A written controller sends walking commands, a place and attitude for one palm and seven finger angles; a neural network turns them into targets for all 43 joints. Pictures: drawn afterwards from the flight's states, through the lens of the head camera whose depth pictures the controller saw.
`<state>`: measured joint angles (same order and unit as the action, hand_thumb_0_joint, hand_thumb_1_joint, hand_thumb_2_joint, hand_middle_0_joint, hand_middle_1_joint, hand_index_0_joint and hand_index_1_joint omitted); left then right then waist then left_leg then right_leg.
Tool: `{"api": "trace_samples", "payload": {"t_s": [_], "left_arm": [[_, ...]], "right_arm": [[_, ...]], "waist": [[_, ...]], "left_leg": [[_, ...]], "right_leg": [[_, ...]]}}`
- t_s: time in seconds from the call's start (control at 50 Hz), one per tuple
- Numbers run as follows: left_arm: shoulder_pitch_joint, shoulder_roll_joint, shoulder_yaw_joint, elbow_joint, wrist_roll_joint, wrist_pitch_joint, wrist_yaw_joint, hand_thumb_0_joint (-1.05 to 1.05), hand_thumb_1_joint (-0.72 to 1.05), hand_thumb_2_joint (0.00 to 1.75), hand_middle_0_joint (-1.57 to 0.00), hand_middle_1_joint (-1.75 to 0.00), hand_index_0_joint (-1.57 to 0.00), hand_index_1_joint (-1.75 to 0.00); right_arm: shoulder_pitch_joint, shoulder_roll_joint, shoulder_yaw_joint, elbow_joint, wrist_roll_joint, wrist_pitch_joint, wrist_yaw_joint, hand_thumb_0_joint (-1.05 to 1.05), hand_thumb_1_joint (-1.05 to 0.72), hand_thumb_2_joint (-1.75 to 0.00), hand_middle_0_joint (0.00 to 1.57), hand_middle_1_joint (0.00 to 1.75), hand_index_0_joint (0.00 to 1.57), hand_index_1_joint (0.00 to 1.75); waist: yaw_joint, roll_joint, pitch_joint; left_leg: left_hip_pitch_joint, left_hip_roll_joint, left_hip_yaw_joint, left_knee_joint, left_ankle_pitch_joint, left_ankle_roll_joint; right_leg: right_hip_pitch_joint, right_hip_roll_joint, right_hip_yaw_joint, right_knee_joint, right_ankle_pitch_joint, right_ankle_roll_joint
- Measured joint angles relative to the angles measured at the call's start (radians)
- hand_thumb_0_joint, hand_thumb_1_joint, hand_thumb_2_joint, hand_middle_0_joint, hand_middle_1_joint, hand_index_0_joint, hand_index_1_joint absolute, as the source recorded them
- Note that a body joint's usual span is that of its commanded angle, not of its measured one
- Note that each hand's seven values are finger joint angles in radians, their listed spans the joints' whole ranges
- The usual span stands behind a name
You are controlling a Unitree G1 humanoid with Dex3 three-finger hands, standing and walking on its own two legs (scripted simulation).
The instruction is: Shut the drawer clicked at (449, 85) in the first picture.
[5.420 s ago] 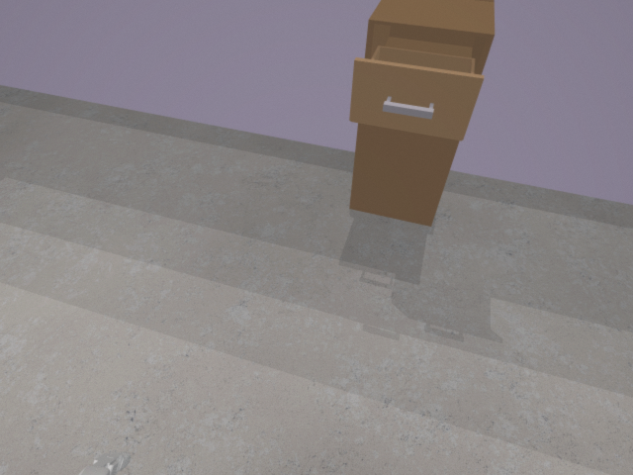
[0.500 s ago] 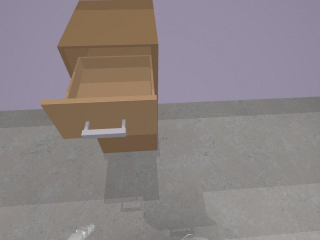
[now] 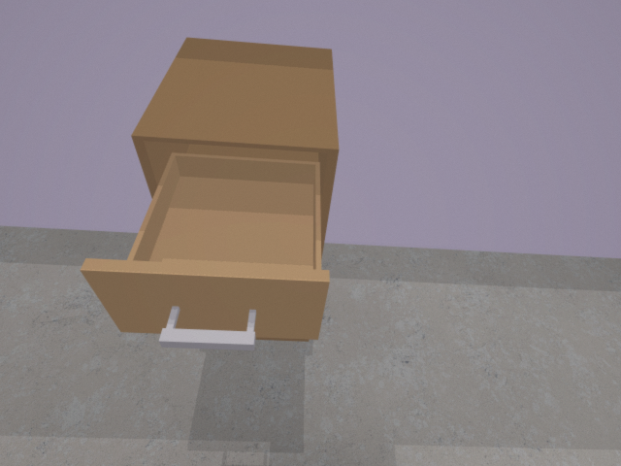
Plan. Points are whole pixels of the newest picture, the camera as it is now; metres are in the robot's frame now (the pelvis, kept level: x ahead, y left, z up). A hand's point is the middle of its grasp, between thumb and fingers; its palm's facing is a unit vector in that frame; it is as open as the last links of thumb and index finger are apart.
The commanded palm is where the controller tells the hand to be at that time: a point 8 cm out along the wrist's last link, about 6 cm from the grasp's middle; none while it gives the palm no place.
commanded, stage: come to a stop and stand still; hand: left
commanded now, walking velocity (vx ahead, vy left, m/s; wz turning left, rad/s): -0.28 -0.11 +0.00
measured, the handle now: (211, 327) +0.31 +0.17 -0.05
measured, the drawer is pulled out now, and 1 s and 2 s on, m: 0.30 0.30 0.30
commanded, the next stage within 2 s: none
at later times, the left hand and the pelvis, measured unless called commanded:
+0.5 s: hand out of the picture +0.04 +0.11 -0.15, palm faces +0.09 -0.95 -0.30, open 7.4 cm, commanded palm none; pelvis -0.02 -0.08 +0.01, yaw +1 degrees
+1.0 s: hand out of the picture -0.07 +0.16 -0.18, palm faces +0.09 -0.98 -0.16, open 7.4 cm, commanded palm none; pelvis -0.06 -0.02 +0.01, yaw +1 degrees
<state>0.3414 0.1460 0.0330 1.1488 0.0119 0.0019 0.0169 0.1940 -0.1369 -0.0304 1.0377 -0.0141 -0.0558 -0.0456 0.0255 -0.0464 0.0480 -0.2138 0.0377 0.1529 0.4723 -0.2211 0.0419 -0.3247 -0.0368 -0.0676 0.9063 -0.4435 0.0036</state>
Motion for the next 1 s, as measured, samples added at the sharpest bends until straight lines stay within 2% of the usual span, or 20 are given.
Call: {"api": "trace_samples", "payload": {"t_s": [0.08,0.18,0.22,0.24,0.28,0.34,0.42,0.52,0.58,0.66,0.76,0.82,0.84,0.86,0.9,0.94,1.0], "left_arm": [[-0.042,-0.001,-0.002,-0.027,-0.003,0.015,0.012,0.01,0.91,0.9,-0.2,-0.3,-0.2,-0.3],[-0.09,0.014,0.007,-0.063,0.002,0.037,0.017,0.01,0.91,0.9,-0.2,-0.3,-0.2,-0.3],[-0.101,0.021,0.011,-0.077,0.003,0.034,0.018,0.01,0.91,0.9,-0.2,-0.3,-0.2,-0.3],[-0.102,0.026,0.012,-0.084,0.004,0.029,0.018,0.01,0.91,0.9,-0.2,-0.3,-0.2,-0.3],[-0.113,0.016,0.011,-0.084,0.009,0.018,0.021,0.01,0.91,0.9,-0.2,-0.3,-0.2,-0.3],[-0.126,0.002,0.003,-0.094,0.011,0.015,0.018,0.01,0.91,0.9,-0.2,-0.3,-0.2,-0.3],[-0.14,-0.009,0.006,-0.114,0.007,0.012,0.023,0.01,0.91,0.9,-0.2,-0.3,-0.2,-0.3],[-0.14,-0.009,0.013,-0.138,0.006,-0.001,0.03,0.01,0.91,0.9,-0.2,-0.3,-0.2,-0.3],[-0.124,-0.005,0.016,-0.144,0.009,-0.002,0.031,0.01,0.91,0.9,-0.2,-0.3,-0.2,-0.3],[-0.088,0.005,0.019,-0.134,0.016,0.008,0.024,0.01,0.91,0.9,-0.2,-0.3,-0.2,-0.3],[-0.046,0.028,0.026,-0.101,0.022,0.027,0.011,0.01,0.91,0.9,-0.2,-0.3,-0.2,-0.3],[-0.027,0.039,0.029,-0.072,0.016,0.038,0.01,0.01,0.91,0.9,-0.2,-0.3,-0.2,-0.3],[-0.021,0.037,0.028,-0.066,0.012,0.043,0.01,0.01,0.91,0.9,-0.2,-0.3,-0.2,-0.3],[-0.021,0.041,0.028,-0.059,0.007,0.047,0.009,0.01,0.91,0.9,-0.2,-0.3,-0.2,-0.3],[-0.021,0.053,0.032,-0.05,0.005,0.055,0.008,0.01,0.91,0.9,-0.2,-0.3,-0.2,-0.3],[-0.022,0.055,0.036,-0.047,0.013,0.052,0.001,0.01,0.91,0.9,-0.2,-0.3,-0.2,-0.3],[-0.022,0.051,0.036,-0.047,0.015,0.036,-0.008,0.01,0.91,0.9,-0.2,-0.3,-0.2,-0.3]], "right_arm": [[-0.001,-0.007,0.006,0.03,0.003,0.027,-0.005,-0.01,-0.96,-0.9,0.2,0.3,0.2,0.3],[-0.001,-0.005,-0.009,0.041,0.003,0.06,0.001,0.0,-0.95,-0.9,0.2,0.3,0.2,0.3],[0.001,-0.007,-0.016,0.04,0.002,0.07,0.005,0.0,-0.94,-0.9,0.2,0.3,0.2,0.3],[0.003,-0.008,-0.019,0.039,0.003,0.074,0.008,0.0,-0.94,-0.9,0.2,0.3,0.2,0.3],[-0.003,-0.023,-0.029,0.037,0.009,0.086,0.014,0.0,-0.93,-0.9,0.2,0.3,0.2,0.3],[0.002,-0.042,-0.04,0.028,0.009,0.111,0.019,0.01,-0.92,-0.9,0.2,0.3,0.2,0.3],[0.009,-0.058,-0.046,0.026,0.003,0.122,0.031,0.01,-0.92,-0.9,0.19,0.3,0.2,0.3],[0.026,-0.078,-0.048,0.02,-0.007,0.137,0.044,0.01,-0.92,-0.9,0.19,0.3,0.2,0.3],[0.029,-0.091,-0.048,0.013,-0.01,0.143,0.049,0.01,-0.91,-0.9,0.19,0.3,0.2,0.3],[0.027,-0.099,-0.047,0.003,-0.009,0.137,0.053,0.01,-0.91,-0.9,0.19,0.3,0.2,0.3],[0.039,-0.085,-0.037,-0.006,-0.001,0.109,0.053,0.01,-0.91,-0.9,0.19,0.3,0.2,0.3],[0.071,-0.068,-0.025,-0.002,0.002,0.08,0.046,0.0,-0.91,-0.9,0.19,0.3,0.2,0.3],[0.089,-0.068,-0.021,-0.004,0.001,0.069,0.042,0.0,-0.91,-0.9,0.19,0.3,0.2,0.3],[0.1,-0.057,-0.019,0.004,-0.004,0.062,0.035,0.0,-0.91,-0.9,0.19,0.3,0.2,0.3],[0.127,-0.023,-0.004,0.019,-0.01,0.066,0.024,0.0,-0.91,-0.9,0.19,0.3,0.2,0.3],[0.163,0.004,0.011,0.042,-0.01,0.065,0.019,0.0,-0.91,-0.9,0.19,0.3,0.2,0.3],[0.2,0.036,0.027,0.075,-0.004,0.057,0.012,0.01,-0.91,-0.9,0.19,0.3,0.2,0.3]], "waist": [[-0.002,0.0,0.022],[-0.013,0.008,0.041],[-0.014,0.016,0.044],[-0.014,0.016,0.041],[-0.02,0.054,0.045],[-0.029,0.081,0.034],[-0.022,0.088,0.02],[-0.007,0.083,0.006],[0.004,0.079,-0.001],[0.019,0.065,-0.01],[0.032,0.036,-0.034],[0.025,0.032,-0.061],[0.017,0.051,-0.074],[0.003,0.049,-0.079],[-0.015,0.017,-0.079],[-0.024,0.006,-0.088],[-0.023,-0.009,-0.089]], "left_leg": [[0.03,-0.005,-0.004,-0.05,0.022,-0.007],[0.024,0.013,-0.007,-0.026,0.01,-0.037],[0.01,0.023,-0.006,0.005,-0.003,-0.055],[-0.002,0.025,-0.004,0.029,-0.014,-0.065],[-0.032,0.044,-0.023,0.095,-0.076,-0.072],[-0.095,0.006,-0.082,0.273,-0.232,-0.063],[-0.156,-0.034,-0.125,0.506,-0.197,-0.069],[-0.166,-0.039,-0.156,0.583,-0.138,-0.091],[-0.157,-0.028,-0.168,0.553,-0.126,-0.095],[-0.12,-0.01,-0.162,0.436,-0.146,-0.09],[-0.035,-0.015,-0.119,0.223,-0.186,-0.069],[0.061,-0.027,-0.088,0.024,-0.133,-0.051],[0.094,-0.021,-0.099,-0.053,-0.15,-0.042],[0.094,-0.021,-0.109,-0.084,-0.092,-0.032],[0.091,-0.033,-0.109,-0.08,-0.044,-0.019],[0.102,-0.033,-0.118,-0.11,-0.029,-0.015],[0.118,-0.039,-0.119,-0.161,-0.006,-0.012]], "right_leg": [[-0.017,-0.031,0.033,-0.111,0.057,0.025],[0.003,-0.034,0.028,-0.2,0.083,0.025],[0.031,-0.029,0.02,-0.259,0.137,0.022],[0.052,-0.029,0.019,-0.309,0.191,0.018],[0.049,-0.006,0.008,-0.306,0.174,-0.014],[0.051,-0.004,-0.005,-0.33,0.171,-0.047],[0.057,-0.006,-0.008,-0.403,0.224,-0.059],[0.055,-0.016,-0.019,-0.461,0.272,-0.065],[0.052,-0.024,-0.021,-0.482,0.294,-0.063],[0.047,-0.033,-0.012,-0.507,0.324,-0.054],[0.046,-0.033,0.004,-0.554,0.37,-0.037],[0.034,-0.014,0.005,-0.55,0.359,-0.017],[0.014,0.005,-0.005,-0.519,0.316,-0.009],[-0.013,0.01,-0.006,-0.464,0.245,-0.001],[-0.062,0.014,0.028,-0.316,0.137,0.002],[-0.1,0.029,0.052,-0.17,0.129,0.005],[-0.132,0.037,0.078,-0.01,0.176,0.014]]}}
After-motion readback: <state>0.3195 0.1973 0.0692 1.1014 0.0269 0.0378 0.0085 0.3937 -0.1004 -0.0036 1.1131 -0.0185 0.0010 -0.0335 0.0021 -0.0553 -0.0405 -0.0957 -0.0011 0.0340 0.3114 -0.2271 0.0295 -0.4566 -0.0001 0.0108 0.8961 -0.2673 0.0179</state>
